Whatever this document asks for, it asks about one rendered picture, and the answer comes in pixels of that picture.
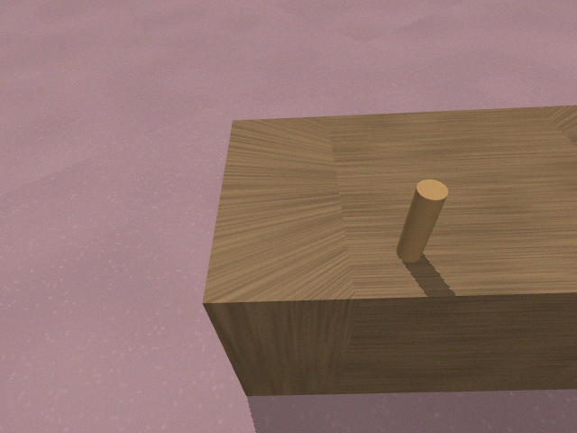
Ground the can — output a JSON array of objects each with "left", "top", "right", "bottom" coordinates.
[{"left": 396, "top": 180, "right": 448, "bottom": 263}]

